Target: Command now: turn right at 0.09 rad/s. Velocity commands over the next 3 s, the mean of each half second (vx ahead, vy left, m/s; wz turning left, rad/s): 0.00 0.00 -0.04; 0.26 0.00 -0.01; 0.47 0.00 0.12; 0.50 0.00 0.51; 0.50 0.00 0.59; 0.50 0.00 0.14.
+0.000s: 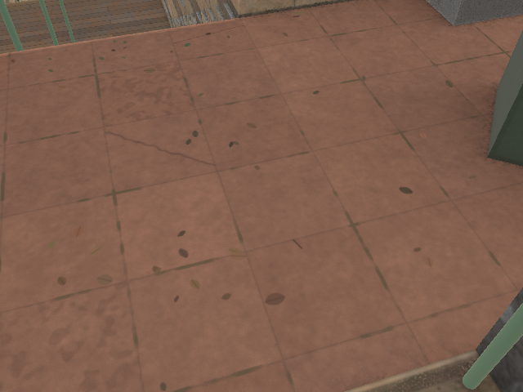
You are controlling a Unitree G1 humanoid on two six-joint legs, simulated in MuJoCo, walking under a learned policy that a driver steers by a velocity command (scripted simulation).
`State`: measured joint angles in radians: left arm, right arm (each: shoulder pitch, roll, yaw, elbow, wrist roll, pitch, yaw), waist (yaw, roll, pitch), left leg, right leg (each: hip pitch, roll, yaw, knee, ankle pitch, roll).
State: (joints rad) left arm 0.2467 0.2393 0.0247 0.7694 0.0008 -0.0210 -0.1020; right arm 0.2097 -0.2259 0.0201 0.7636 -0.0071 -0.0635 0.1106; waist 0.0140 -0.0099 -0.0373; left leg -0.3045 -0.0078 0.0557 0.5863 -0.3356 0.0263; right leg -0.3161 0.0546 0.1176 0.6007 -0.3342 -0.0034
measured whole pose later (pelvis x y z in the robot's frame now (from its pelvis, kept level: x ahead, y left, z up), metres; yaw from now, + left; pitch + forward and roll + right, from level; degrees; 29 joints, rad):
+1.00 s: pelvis +0.06 -0.02 +0.00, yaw +1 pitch -2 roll +0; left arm 0.32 0.21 0.05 1.02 0.01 -0.03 -0.01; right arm 0.34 -0.25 -0.07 0.98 -0.03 0.01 0.01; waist 0.00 0.05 0.01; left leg -0.29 -0.01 0.00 0.90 -0.48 0.08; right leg -0.18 0.04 -0.08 0.55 -0.35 -0.07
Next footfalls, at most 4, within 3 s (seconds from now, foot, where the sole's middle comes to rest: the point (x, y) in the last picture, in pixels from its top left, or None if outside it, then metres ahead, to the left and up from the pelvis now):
0.92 right None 0.07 -0.10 -0.77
1.42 left None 0.36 0.09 -0.93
1.82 right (302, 364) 0.72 -0.10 -1.10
2.28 left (205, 312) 0.91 0.24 -1.10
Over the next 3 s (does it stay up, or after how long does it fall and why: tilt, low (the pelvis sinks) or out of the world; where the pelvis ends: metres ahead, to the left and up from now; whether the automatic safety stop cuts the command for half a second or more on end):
stays up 1.15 0.31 -0.32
